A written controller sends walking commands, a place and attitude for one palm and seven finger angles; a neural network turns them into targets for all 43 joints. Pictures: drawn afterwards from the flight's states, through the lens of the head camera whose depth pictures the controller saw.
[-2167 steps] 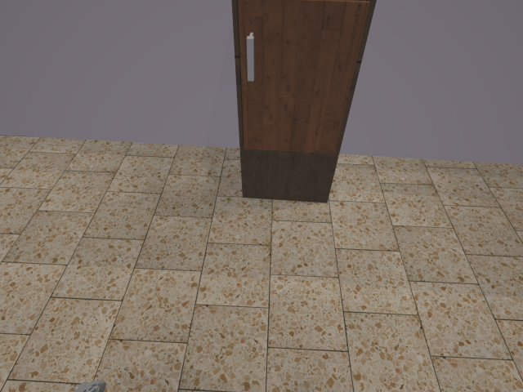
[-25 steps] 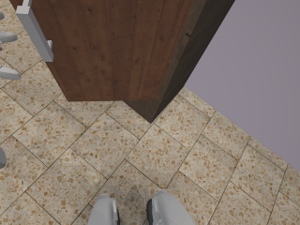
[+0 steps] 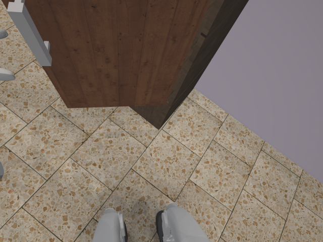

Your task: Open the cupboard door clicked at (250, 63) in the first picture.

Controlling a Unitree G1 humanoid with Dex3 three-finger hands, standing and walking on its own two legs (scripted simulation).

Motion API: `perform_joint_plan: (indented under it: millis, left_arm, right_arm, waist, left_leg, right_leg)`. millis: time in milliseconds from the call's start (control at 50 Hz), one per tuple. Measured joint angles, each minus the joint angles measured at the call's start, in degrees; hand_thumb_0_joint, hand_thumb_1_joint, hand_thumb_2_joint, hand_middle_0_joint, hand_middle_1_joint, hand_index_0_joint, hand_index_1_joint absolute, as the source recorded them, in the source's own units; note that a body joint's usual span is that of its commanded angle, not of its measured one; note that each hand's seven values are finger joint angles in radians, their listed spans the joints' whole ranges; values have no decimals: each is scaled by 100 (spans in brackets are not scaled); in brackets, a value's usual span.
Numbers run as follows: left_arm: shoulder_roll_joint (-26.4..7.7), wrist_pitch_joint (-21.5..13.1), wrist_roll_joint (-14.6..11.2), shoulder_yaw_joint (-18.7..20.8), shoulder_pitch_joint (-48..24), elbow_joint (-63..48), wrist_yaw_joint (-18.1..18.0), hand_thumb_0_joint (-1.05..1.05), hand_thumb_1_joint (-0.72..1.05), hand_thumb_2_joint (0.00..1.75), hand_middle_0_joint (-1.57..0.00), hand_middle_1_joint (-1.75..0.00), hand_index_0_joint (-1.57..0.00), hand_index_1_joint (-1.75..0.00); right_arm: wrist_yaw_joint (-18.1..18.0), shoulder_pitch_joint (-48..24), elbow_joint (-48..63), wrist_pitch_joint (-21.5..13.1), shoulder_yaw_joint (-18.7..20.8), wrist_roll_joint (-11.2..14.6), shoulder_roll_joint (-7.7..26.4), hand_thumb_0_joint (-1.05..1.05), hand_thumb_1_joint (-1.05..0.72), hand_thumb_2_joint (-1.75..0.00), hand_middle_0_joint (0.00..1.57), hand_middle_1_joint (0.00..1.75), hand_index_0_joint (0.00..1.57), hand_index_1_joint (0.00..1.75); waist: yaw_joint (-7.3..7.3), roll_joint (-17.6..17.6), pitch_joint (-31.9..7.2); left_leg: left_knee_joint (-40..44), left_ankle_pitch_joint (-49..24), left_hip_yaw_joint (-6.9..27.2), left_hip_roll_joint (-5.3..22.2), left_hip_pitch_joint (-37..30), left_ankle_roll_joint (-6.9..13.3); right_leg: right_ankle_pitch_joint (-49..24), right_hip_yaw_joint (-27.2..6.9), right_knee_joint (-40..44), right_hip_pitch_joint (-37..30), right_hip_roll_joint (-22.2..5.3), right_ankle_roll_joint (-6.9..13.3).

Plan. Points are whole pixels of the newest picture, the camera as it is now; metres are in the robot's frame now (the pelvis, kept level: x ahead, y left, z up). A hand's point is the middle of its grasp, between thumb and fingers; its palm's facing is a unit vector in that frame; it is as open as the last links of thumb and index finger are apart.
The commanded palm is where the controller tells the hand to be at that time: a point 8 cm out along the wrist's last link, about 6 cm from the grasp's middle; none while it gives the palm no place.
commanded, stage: move the hooked fingers beside the handle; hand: left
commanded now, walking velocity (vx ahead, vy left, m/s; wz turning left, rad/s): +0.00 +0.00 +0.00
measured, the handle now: (34, 31) +0.56 +0.22 +0.08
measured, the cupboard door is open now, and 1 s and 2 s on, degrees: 44 44 44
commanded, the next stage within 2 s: slide the fingers in behind the handle in 0.46 s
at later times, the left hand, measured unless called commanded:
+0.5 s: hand out of the picture +0.52 +0.29 +0.08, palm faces +0.03 -1.00 +0.01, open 14.0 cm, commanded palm +0.51 +0.32 +0.08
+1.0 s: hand (7, 48) +0.52 +0.26 +0.08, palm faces +0.03 -1.00 +0.02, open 14.0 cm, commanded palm +0.51 +0.28 +0.08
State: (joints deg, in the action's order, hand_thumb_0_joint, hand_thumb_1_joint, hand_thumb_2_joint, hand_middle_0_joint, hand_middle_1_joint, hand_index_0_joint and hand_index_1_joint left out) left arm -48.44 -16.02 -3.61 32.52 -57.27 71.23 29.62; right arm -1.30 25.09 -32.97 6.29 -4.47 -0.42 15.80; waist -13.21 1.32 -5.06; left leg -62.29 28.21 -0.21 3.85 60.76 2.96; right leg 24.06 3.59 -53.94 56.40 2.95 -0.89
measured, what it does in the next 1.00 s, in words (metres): stands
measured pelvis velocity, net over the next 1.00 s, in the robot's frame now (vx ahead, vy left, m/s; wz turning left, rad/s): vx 0.00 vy -0.01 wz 0.02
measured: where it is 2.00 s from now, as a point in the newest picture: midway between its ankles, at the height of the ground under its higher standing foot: outside the picture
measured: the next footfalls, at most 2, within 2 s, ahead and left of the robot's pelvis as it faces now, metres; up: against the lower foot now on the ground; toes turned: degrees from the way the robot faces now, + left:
none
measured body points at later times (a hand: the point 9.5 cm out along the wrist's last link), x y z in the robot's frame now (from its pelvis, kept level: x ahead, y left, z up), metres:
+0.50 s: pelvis +0.00 -0.01 +0.00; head +0.16 +0.04 +0.41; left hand +0.51 +0.34 +0.08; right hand +0.00 -0.28 -0.09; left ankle +0.00 +0.08 -0.66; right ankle +0.01 -0.14 -0.66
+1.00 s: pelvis +0.00 -0.01 +0.00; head +0.16 +0.04 +0.42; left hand +0.51 +0.32 +0.08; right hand -0.02 -0.27 -0.09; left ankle +0.00 +0.08 -0.66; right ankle +0.01 -0.14 -0.66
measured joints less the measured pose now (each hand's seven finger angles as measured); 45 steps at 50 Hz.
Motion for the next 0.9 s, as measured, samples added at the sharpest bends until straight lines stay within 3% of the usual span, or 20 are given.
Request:
perform_joint_plan:
  millis: [160,300,500,620,740,900]
  left_arm:
    - [152,-43,-141,-358,-44,28,54,-1,-50,30,-30,-120,-30,-120]
    - [277,-82,-128,-437,-147,123,-47,-1,-50,30,-30,-120,-30,-120]
    - [24,-106,-20,-167,-160,224,-67,-1,-50,30,-30,-120,-30,-120]
    - [-122,-87,-79,-190,-200,221,56,-1,-50,30,-30,-120,-30,-120]
    - [32,-43,-176,-396,-279,200,101,-1,-50,30,-30,-120,-30,-120]
    - [448,-82,-128,-469,-113,-169,-217,-1,-50,30,-30,-120,-30,-120]
  right_arm:
    - [-11,-73,-62,41,21,23,31,0,-91,-90,21,30,20,30]
    - [-35,-224,-37,19,18,28,53,0,-91,-90,21,30,20,30]
    - [-64,-277,27,-46,-37,54,44,0,-91,-90,21,30,20,30]
    - [-80,-188,-41,-44,-50,70,39,0,-91,-90,21,30,20,30]
    - [-70,-130,-148,-24,-45,74,40,0,-91,-90,21,30,20,30]
    - [-7,-121,-127,-43,47,14,11,0,-91,-90,21,30,20,30]
  waist:
    - [123,-9,-18]
    - [102,-26,-31]
    - [19,-9,26]
    - [51,6,41]
    - [93,1,12]
    - [68,11,-32]
  left_leg:
    - [33,-12,84,-53,-89,-14]
    - [-10,-14,110,-62,-63,-28]
    - [-120,13,80,3,46,-50]
    - [-164,15,97,10,128,-63]
    - [-166,1,131,-20,166,-61]
    - [-103,-15,115,-33,99,-60]
  right_leg:
    - [23,83,45,-136,-41,8]
    - [43,107,-23,-106,-50,27]
    - [56,71,-158,43,8,56]
    - [62,85,-202,122,15,67]
    - [67,120,-203,140,-9,66]
    - [47,102,-136,74,-20,55]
